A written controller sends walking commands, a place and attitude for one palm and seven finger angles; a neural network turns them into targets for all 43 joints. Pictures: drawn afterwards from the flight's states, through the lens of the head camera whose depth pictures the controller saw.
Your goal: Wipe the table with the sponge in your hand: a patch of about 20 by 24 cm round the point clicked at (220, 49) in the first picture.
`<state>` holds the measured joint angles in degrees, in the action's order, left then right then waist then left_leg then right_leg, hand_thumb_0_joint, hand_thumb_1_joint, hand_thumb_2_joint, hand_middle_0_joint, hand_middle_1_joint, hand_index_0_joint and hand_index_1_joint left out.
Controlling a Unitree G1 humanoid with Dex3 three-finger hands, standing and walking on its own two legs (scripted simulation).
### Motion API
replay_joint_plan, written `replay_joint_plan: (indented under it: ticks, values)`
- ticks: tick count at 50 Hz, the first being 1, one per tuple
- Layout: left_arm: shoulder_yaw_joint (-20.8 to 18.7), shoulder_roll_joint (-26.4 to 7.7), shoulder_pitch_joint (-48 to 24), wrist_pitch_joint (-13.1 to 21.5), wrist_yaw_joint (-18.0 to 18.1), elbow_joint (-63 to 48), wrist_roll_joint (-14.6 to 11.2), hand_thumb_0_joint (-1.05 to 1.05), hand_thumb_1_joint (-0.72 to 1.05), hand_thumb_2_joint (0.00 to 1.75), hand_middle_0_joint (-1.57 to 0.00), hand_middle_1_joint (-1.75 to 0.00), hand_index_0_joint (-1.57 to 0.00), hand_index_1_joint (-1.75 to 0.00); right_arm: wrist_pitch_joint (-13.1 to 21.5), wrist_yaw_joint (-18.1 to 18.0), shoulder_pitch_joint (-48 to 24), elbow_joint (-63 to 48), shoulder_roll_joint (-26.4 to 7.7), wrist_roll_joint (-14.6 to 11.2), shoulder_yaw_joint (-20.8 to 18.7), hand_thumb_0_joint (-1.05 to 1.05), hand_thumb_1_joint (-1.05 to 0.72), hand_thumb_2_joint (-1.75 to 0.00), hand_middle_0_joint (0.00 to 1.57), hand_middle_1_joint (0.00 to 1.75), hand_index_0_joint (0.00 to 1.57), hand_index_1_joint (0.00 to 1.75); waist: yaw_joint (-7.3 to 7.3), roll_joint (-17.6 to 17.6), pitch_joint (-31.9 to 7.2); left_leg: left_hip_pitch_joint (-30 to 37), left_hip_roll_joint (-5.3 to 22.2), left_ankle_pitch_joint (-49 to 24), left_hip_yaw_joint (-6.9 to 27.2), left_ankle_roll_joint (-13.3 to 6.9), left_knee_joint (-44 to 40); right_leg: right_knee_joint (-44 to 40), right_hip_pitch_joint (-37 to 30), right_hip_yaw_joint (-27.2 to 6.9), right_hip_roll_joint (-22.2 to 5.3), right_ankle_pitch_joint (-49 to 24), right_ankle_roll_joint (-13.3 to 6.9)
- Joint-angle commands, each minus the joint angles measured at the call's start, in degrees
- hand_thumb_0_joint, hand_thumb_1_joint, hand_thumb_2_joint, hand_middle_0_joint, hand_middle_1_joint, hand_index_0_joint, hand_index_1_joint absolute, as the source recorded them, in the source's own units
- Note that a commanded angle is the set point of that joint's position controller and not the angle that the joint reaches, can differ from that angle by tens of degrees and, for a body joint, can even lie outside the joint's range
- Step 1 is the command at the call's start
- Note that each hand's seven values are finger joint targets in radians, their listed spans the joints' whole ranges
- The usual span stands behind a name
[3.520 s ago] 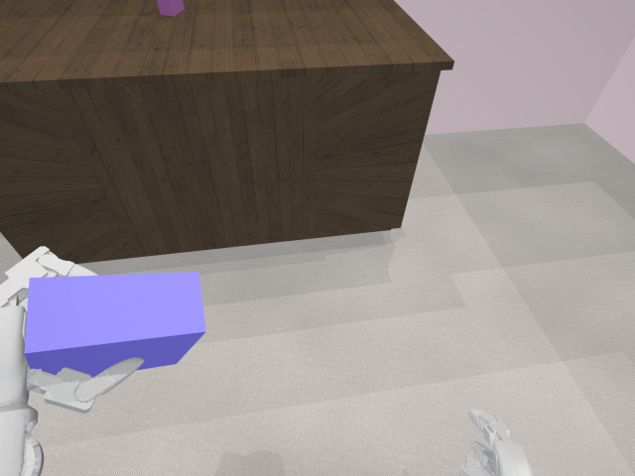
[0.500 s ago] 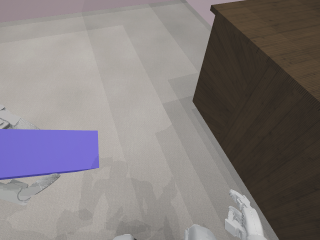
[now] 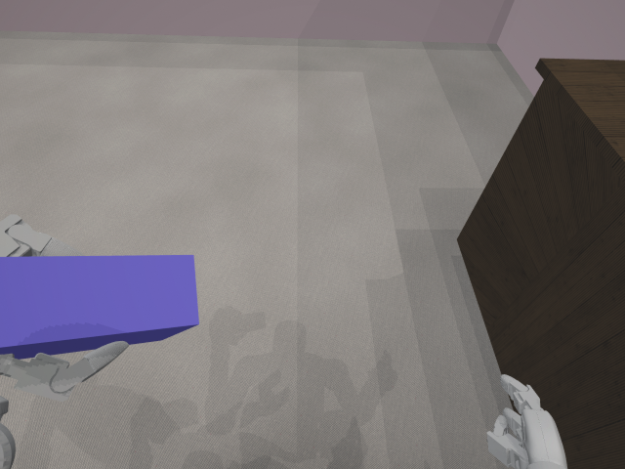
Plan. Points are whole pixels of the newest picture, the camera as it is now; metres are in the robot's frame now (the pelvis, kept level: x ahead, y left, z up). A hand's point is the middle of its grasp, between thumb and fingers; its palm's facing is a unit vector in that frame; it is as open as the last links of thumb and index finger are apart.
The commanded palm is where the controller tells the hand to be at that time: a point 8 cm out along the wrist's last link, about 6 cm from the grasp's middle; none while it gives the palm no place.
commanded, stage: walk to a spot facing it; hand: left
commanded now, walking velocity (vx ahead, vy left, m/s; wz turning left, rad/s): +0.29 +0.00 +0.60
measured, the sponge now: (127, 306) +0.23 +0.19 +0.16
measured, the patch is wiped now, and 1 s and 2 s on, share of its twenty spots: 0.00 0.00 0.00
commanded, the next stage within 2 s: turn to face it in 1.36 s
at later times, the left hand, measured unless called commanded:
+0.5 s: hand out of the picture +0.13 +0.26 +0.17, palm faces +0.63 -0.65 -0.43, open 10.1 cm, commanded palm +0.07 +0.28 +0.18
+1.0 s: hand out of the picture +0.16 +0.31 +0.19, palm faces +0.70 -0.54 -0.46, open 10.1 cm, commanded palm +0.09 +0.33 +0.18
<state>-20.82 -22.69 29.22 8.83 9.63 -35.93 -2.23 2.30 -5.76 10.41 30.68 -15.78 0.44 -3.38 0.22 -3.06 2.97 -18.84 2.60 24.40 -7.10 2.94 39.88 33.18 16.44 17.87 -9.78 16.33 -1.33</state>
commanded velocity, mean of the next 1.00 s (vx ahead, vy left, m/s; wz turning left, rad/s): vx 0.34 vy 0.00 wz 0.42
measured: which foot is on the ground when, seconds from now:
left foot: up 0.00-0.02, down 0.04-0.40, up 0.42-0.76, down 0.78-1.00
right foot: down 0.00-0.04, up 0.06-0.40, down 0.42-0.78, up 0.80-1.00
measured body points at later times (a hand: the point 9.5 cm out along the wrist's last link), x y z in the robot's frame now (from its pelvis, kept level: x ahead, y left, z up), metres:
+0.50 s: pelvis +0.00 -0.03 +0.00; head +0.02 -0.05 +0.44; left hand +0.09 +0.29 +0.19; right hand +0.21 -0.19 -0.12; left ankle -0.04 +0.11 -0.67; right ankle +0.02 -0.14 -0.73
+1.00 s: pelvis +0.08 +0.01 +0.00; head +0.11 +0.03 +0.45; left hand +0.12 +0.34 +0.21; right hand +0.32 -0.08 -0.09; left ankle +0.03 +0.13 -0.73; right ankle +0.17 -0.09 -0.68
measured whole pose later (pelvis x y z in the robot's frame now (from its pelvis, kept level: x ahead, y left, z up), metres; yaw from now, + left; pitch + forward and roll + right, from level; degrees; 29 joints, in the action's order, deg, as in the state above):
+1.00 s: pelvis +0.08 +0.01 +0.00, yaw +28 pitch +1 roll +0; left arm -22.0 -22.4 28.5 12.5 8.2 -35.7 -1.3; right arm 6.7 -1.9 10.9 33.5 -5.7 -0.8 1.3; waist -0.4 -0.4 4.3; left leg -16.4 3.7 14.7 -4.5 0.2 30.4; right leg 54.9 30.4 7.1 -7.1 21.7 3.2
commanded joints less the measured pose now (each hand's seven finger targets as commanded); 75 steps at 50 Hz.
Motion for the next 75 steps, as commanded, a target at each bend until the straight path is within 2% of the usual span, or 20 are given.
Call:
replay_joint_plan:
  ticks: [1,3,9,18,21,22,26,36,37,39,42,46,53,54,56,57,61,72,73,75]
  values:
    - [-7.4,-8.7,-4.8,3.8,2.0,-12.6,-1.7,0.00,0.10,1.30,-1.20,-1.60,-1.20,-1.60,2.1,0.7,-1.4,-8.5,-2.5,0.0,-0.1,0.00,-0.90,-0.90,0.20,0.30,0.20,0.30,1.48,6.3,-13.8,12.0,3.5,-13.8,5.9,-4.8,-17.6,14.5,-0.6,-7.9,-6.7,-14.2,2.2]
    - [-7.7,-9.8,-5.2,6.2,0.7,-11.8,-0.2,0.00,0.10,1.30,-1.20,-1.60,-1.20,-1.60,4.4,1.8,-1.2,-7.1,-3.2,-0.1,0.0,0.00,-0.90,-0.90,0.20,0.30,0.20,0.30,0.38,24.7,-9.7,18.4,24.0,-41.9,39.0,-18.7,-20.6,35.0,23.1,-13.2,3.6,22.5,5.4]
    - [-5.4,-6.7,-3.6,5.7,-0.6,-14.9,0.3,0.00,0.10,1.30,-1.20,-1.60,-1.20,-1.60,6.2,3.8,-2.0,-5.0,-2.9,-1.5,-0.3,0.00,-0.90,-0.90,0.20,0.30,0.20,0.30,0.06,18.8,-7.3,6.7,11.1,-15.8,19.6,-13.0,-22.7,29.6,16.0,-13.0,4.4,5.9,6.2]
    - [-3.7,-5.2,-8.2,3.3,-1.0,-1.9,0.3,0.00,0.10,1.30,-1.20,-1.60,-1.20,-1.60,5.6,1.8,-3.9,-2.7,-1.7,-0.3,1.8,0.00,-0.90,-0.90,0.20,0.30,0.20,0.30,-1.90,13.1,-5.8,-5.0,7.8,7.8,20.0,-10.8,-19.2,-5.7,-9.8,-8.2,9.8,8.9,5.2]
    - [-6.3,-11.6,-12.2,2.6,-0.8,-2.5,0.3,0.00,0.10,1.30,-1.20,-1.60,-1.20,-1.60,5.4,1.7,-5.9,-3.2,-0.5,-0.2,2.1,0.00,-0.90,-0.90,0.20,0.30,0.20,0.30,-2.54,-13.4,-3.9,-27.1,-3.1,8.4,7.2,-2.7,25.0,-24.1,-16.2,-44.9,-19.4,18.0,-6.9]
    - [-6.0,-11.1,-14.3,3.1,-0.3,-4.2,0.2,0.00,0.10,1.30,-1.20,-1.60,-1.20,-1.60,6.0,2.0,-6.4,-3.2,-1.8,0.6,1.5,0.00,-0.90,-0.90,0.20,0.30,0.20,0.30,-1.65,-11.8,-4.1,-26.6,-0.9,3.3,10.3,-1.9,32.8,-24.8,-11.3,-46.0,-21.0,20.2,-7.9]
    - [-6.3,-9.7,-8.3,4.8,-0.7,-5.3,0.4,0.00,0.10,1.30,-1.20,-1.60,-1.20,-1.60,4.2,1.8,-7.1,-2.6,-1.3,0.0,1.6,0.00,-0.90,-0.90,0.20,0.30,0.20,0.30,-1.01,-3.6,-1.2,-22.3,2.4,-3.9,6.3,0.0,30.7,-20.3,-9.0,-20.1,-12.4,-0.5,-4.5]
    - [-6.6,-7.9,-6.5,4.4,2.7,-9.7,-0.1,0.00,0.10,1.30,-1.20,-1.60,-1.20,-1.60,4.0,1.4,-1.1,-7.0,-0.9,-0.2,-0.4,0.00,-0.90,-0.90,0.20,0.30,0.20,0.30,-0.15,-5.2,-10.2,5.9,-4.1,-8.3,-8.7,-2.7,-11.2,1.7,-10.5,-7.7,-8.8,-22.6,-2.2]
    - [-5.8,-7.5,-8.2,5.2,2.8,-11.7,0.0,0.00,0.10,1.30,-1.20,-1.60,-1.20,-1.60,4.1,1.1,-0.1,-7.3,-1.8,-0.7,-1.1,0.00,-0.90,-0.90,0.20,0.30,0.20,0.30,1.63,3.0,-13.5,17.4,-2.0,-11.7,-4.2,-4.7,-13.6,15.4,-3.5,-5.6,-6.7,-22.9,0.3]
    - [-4.6,-7.0,-9.5,7.4,2.9,-13.3,0.4,0.00,0.10,1.30,-1.20,-1.60,-1.20,-1.60,4.8,2.3,-0.9,-7.5,-3.3,-1.1,-1.0,0.00,-0.90,-0.90,0.20,0.30,0.20,0.30,1.19,24.6,-14.0,29.4,21.4,-39.4,34.7,-17.2,-19.0,42.4,20.6,-10.1,6.0,21.2,3.7]
    - [-8.9,-11.3,-7.5,7.0,0.8,-11.3,1.2,0.00,0.10,1.30,-1.20,-1.60,-1.20,-1.60,4.7,3.0,-2.7,-5.4,-3.0,-1.7,-1.5,0.00,-0.90,-0.90,0.20,0.30,0.20,0.30,0.60,15.8,-9.2,17.1,20.6,-19.4,31.0,-20.0,-21.0,45.5,27.2,-17.7,0.4,13.6,4.2]
    - [-8.0,-8.0,-2.1,8.1,0.1,-16.5,0.2,0.00,0.10,1.30,-1.20,-1.60,-1.20,-1.60,7.0,3.3,-3.2,-4.5,-1.2,-1.3,-0.1,0.00,-0.90,-0.90,0.20,0.30,0.20,0.30,-0.99,18.9,-8.9,6.1,12.7,-16.8,13.8,-13.8,-23.2,27.0,15.2,-12.3,1.4,4.8,4.6]
    - [-6.2,-6.0,-6.2,5.8,-0.4,-1.0,0.3,0.00,0.10,1.30,-1.20,-1.60,-1.20,-1.60,6.2,1.3,-3.0,-2.3,-1.2,-0.9,0.7,0.00,-0.90,-0.90,0.20,0.30,0.20,0.30,-1.18,10.1,-8.3,1.0,10.1,-5.5,8.6,-9.4,-13.4,-2.8,-6.6,-5.5,7.6,1.1,5.1]
    - [-5.1,-5.8,-7.7,4.9,-0.4,0.3,0.7,0.00,0.10,1.30,-1.20,-1.60,-1.20,-1.60,5.7,1.0,-3.1,-2.4,-0.5,-1.2,1.0,0.00,-0.90,-0.90,0.20,0.30,0.20,0.30,-1.16,5.5,-8.7,-1.6,6.8,-2.1,5.9,-8.0,-4.6,-7.4,-10.6,-8.9,5.6,2.2,3.9]
    - [-7.9,-11.4,-10.2,3.8,0.0,1.6,1.0,0.00,0.10,1.30,-1.20,-1.60,-1.20,-1.60,5.2,1.2,-5.7,-3.7,0.2,-0.9,1.7,0.00,-0.90,-0.90,0.20,0.30,0.20,0.30,-2.57,-18.1,-7.0,-23.7,-2.9,11.2,4.2,-3.7,28.1,-19.8,-18.0,-45.5,-18.6,6.5,-7.1]
    - [-6.9,-10.0,-12.0,4.1,-0.1,2.1,0.2,0.00,0.10,1.30,-1.20,-1.60,-1.20,-1.60,5.6,1.6,-5.1,-2.7,-1.4,-0.4,0.7,0.00,-0.90,-0.90,0.20,0.30,0.20,0.30,-1.65,-17.0,-5.7,-22.9,-0.7,5.6,9.7,-3.0,34.8,-22.7,-12.7,-46.4,-19.4,11.9,-6.5]
    - [-6.6,-9.4,-9.0,5.9,-0.5,-4.4,0.8,0.00,0.10,1.30,-1.20,-1.60,-1.20,-1.60,3.8,2.1,-7.6,-2.3,-0.9,-0.4,1.8,0.00,-0.90,-0.90,0.20,0.30,0.20,0.30,-1.06,-4.6,-4.0,-21.7,2.7,-2.4,6.9,-0.5,36.0,-17.3,-11.1,-21.5,-13.9,-7.7,-4.9]
    - [-10.3,-9.5,-0.6,5.3,3.0,-12.0,-0.7,0.00,0.10,1.30,-1.20,-1.60,-1.20,-1.60,2.2,1.8,-1.7,-7.7,-0.2,-0.1,-0.6,0.00,-0.90,-0.90,0.20,0.30,0.20,0.30,-0.23,-5.2,-11.7,1.6,-3.2,-9.1,-8.5,-1.0,-8.3,3.0,-12.5,-5.2,-11.0,-36.4,-1.9]
    - [-9.6,-9.1,-1.9,5.5,3.1,-11.6,-0.8,0.00,0.10,1.30,-1.20,-1.60,-1.20,-1.60,2.1,1.6,-0.5,-7.6,-0.7,-0.4,-0.9,0.00,-0.90,-0.90,0.20,0.30,0.20,0.30,1.66,-1.4,-14.0,10.1,-3.3,-13.7,-7.0,-1.9,-12.9,12.6,-8.0,-4.4,-9.2,-34.0,0.2]
    - [-7.7,-8.0,-4.1,8.0,3.0,-14.7,-1.1,0.00,0.10,1.30,-1.20,-1.60,-1.20,-1.60,2.9,1.9,-1.4,-7.9,-3.4,-1.2,-1.4,0.00,-0.90,-0.90,0.20,0.30,0.20,0.30,0.54,23.1,-16.3,25.7,22.2,-54.6,28.6,-15.5,-16.4,37.5,15.3,-9.3,5.2,22.2,4.6]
